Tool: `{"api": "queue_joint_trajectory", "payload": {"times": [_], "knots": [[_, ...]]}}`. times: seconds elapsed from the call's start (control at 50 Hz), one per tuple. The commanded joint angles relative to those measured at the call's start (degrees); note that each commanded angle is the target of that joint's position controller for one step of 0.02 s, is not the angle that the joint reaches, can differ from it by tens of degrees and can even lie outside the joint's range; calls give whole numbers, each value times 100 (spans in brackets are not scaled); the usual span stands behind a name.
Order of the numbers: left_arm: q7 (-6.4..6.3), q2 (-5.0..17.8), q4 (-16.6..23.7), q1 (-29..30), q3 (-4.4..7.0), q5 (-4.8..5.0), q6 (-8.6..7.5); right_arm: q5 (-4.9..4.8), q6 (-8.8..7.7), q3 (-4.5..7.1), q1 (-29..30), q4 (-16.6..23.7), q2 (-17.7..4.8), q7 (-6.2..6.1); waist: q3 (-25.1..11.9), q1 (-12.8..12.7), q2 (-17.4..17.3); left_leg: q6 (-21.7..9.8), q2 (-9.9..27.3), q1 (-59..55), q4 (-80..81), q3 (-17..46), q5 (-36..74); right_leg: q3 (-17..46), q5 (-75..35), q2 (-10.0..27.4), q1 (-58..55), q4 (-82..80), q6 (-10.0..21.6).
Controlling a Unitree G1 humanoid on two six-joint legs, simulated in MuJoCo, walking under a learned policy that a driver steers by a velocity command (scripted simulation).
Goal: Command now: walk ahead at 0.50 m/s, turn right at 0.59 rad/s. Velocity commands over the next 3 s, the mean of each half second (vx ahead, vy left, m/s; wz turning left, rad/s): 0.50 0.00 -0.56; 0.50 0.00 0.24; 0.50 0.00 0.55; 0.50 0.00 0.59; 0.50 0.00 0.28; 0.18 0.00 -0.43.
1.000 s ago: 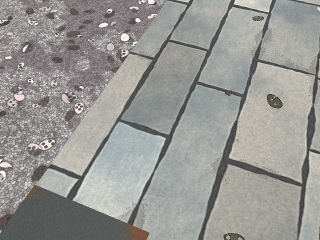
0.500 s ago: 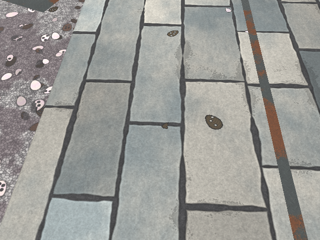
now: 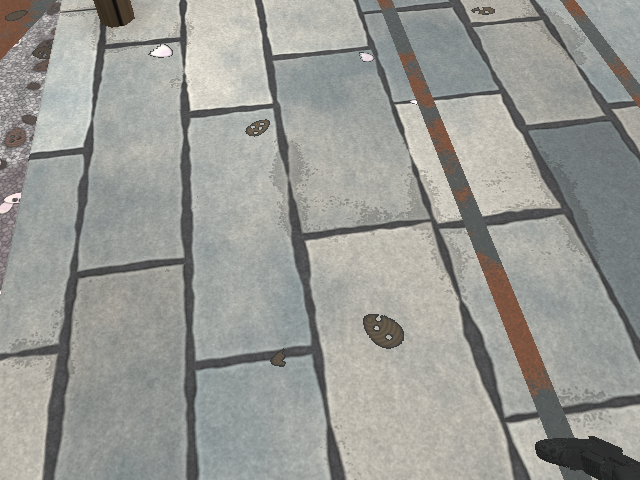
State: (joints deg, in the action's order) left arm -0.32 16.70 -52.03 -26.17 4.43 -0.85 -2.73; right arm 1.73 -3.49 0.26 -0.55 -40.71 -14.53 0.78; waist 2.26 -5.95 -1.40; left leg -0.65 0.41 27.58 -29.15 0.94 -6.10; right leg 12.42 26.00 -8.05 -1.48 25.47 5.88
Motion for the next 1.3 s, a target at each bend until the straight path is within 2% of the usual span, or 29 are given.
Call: {"api": "queue_joint_trajectory", "payload": {"times": [0.02,0.04,0.06,0.08,0.12,0.22,0.34,0.42,0.46,0.5,0.52,0.54,0.56,0.58,0.62,0.64,0.7,0.76,0.88,0.96,1.02,1.06,1.08,1.1,1.12,1.14,1.18,1.22,1.3], "knots": [[54,245,691,260,13,182,-182,199,-150,495,-2462,-84,-1612,-240,-1981,1311,-747,-627,1978,-4255,555,2229,-1448,-210,-1694,302,2337,3617,-26],[53,357,828,-153,13,151,-141,133,-46,560,-2092,-85,-1759,-210,-2249,844,-1814,-1162,2635,-4398,1381,4576,-1808,-546,573,-43,3470,4528,-65],[9,660,607,9,52,-9,-27,81,6,456,-1569,47,-1146,-179,-1240,703,-643,-1117,2419,-3546,1403,3907,-2540,-499,73,497,3825,4919,-49],[76,640,618,404,50,-55,3,28,6,350,-1275,75,-708,-156,-582,725,-52,-1004,2076,-2773,1490,2904,-2247,-606,-404,689,3749,4718,-86],[183,459,711,632,31,-121,90,29,-46,289,-1270,-69,-533,-155,-147,589,-319,-781,1607,-2033,1724,1602,-949,-707,-687,990,3505,4268,-173],[354,279,999,1162,-39,-125,264,-72,-269,354,-1647,-331,-626,-69,-101,552,-404,-866,1538,-2072,2027,397,589,-859,-1286,1158,3933,4054,-305],[485,54,1443,2326,-181,-95,217,-57,-236,390,-1906,-518,-683,-62,135,753,-374,-714,1289,-2223,2066,-754,1118,-1326,-2443,1204,3909,2264,-360],[537,90,1674,2859,-206,-141,219,-61,-162,448,-2234,-664,-885,-125,257,900,-362,-597,1491,-2720,1866,-1059,1577,-1747,-2067,1094,3587,1345,-135],[474,85,1675,2813,-202,-207,199,-52,-79,429,-2511,-840,-929,-136,186,870,-386,-591,1576,-2922,1405,-1111,2836,-1832,-1442,803,3081,982,62],[367,192,1323,1758,-123,-256,104,-54,1,400,-2559,-958,-1013,-131,-365,356,-350,-554,1528,-2878,43,-1255,4153,-1857,-1279,400,1711,450,310],[289,387,982,791,-32,-330,32,-94,14,347,-2514,-921,-923,-122,-929,-77,-124,-468,1322,-2166,-1169,-1357,3407,-1625,-1505,537,272,194,440],[175,1018,899,82,116,-462,0,-272,-16,178,-2692,-589,-331,-23,-1925,-234,972,-212,769,-235,-3236,-1350,560,638,-865,2435,-1783,40,960],[101,1326,922,-22,194,-204,56,-256,14,265,-2641,-506,-516,-30,-2453,-180,1253,-115,-69,648,-4700,-638,-2524,2599,-1842,3528,-1916,-715,1345],[45,1179,882,277,175,-80,53,-204,42,374,-2040,-436,-811,-78,-1692,-178,530,-195,117,997,-4881,165,-2056,1563,-2595,3175,-1279,-607,1168],[37,468,772,901,-32,-74,-61,-212,18,313,-2093,-585,-520,-35,-488,370,392,-249,517,725,-3969,177,-1462,58,-3001,2565,180,-967,596],[34,279,743,1108,-95,-36,-111,-89,102,332,-2246,-687,-494,-13,-275,574,578,-207,576,442,-3694,162,-1303,-310,-2945,2338,645,-1158,386],[36,214,640,1099,-119,-24,-285,-27,288,366,-2442,-855,-339,108,-211,764,590,-142,490,248,-3609,116,-806,-873,-3004,2154,961,-1586,300],[19,251,480,895,-88,-20,-365,-42,329,378,-1866,-718,-248,157,82,701,553,-87,556,879,-3289,112,-161,-1313,-2877,2100,844,-1861,271],[-54,226,231,535,-109,-8,-368,10,284,286,-761,-363,-94,232,363,478,484,-112,468,1159,-1711,-299,707,-2025,-3408,2083,380,-1844,235],[-126,342,-4,146,-92,-42,-291,39,260,232,-223,-84,-81,294,447,337,449,-416,283,1038,-928,-745,365,-2354,-4514,2263,-322,-1462,141],[-184,592,-30,266,-47,-67,-212,45,277,294,-611,-117,-216,240,66,608,667,-785,-240,212,-765,-1107,-485,-2633,-7061,2306,-654,-354,32],[-182,773,18,367,4,-77,-106,66,218,437,-1663,-388,-469,168,-588,1089,643,-1100,-596,-1085,-410,-1040,-920,-2673,-7174,2301,-364,1463,24],[-151,765,137,526,0,-46,-102,133,178,588,-2528,-629,-814,92,-1042,1556,247,-1387,-252,-2444,117,-324,-947,-2729,-5736,2120,633,3043,-143],[-38,20,507,263,-150,16,-149,132,200,785,-2523,-605,-1563,9,-1478,1151,-1093,-2244,1552,-4246,323,2537,-749,-2603,-561,1069,3148,5242,-482],[7,394,758,893,-87,-16,-224,-100,262,809,-2567,-541,-1633,27,-1828,1362,-610,-2657,1925,-4571,1192,4357,-671,-1245,346,511,4223,6106,-554],[36,371,902,1302,-117,4,-307,-129,285,765,-2254,-573,-1448,-31,-965,1245,-198,-2428,1855,-4022,1298,3370,-402,-936,-246,982,4712,5895,-496],[21,359,821,1188,-124,-17,-341,-136,239,609,-1742,-565,-876,-69,-178,734,400,-1868,1309,-2599,1433,2235,744,-1000,-767,1345,4087,4823,-527],[48,280,800,962,-141,-179,-111,-176,141,524,-1528,-516,-692,-81,-226,455,267,-1698,897,-1975,1547,1608,1388,-1004,-787,1425,3456,4311,-695],[110,137,1037,1399,-187,-197,86,-173,11,584,-1835,-562,-964,-47,-152,504,38,-1597,572,-1673,1693,1317,1584,-1237,-1269,1410,3593,3354,-916]]}}
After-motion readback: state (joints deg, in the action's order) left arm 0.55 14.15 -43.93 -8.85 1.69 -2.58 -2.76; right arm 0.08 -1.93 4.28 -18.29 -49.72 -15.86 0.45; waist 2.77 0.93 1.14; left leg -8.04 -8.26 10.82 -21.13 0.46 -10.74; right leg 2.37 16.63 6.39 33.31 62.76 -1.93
